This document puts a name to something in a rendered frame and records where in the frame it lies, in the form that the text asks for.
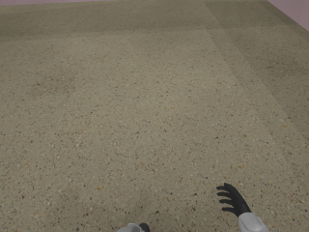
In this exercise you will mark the robot left foot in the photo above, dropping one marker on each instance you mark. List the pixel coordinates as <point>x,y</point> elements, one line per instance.
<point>145,227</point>

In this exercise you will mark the robot right hand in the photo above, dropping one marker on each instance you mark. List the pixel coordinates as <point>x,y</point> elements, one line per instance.
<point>239,204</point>

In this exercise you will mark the left robot shin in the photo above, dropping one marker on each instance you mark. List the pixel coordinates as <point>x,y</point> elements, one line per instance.
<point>134,224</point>

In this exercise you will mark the robot right forearm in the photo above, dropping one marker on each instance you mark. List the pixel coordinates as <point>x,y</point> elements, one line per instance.
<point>250,222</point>

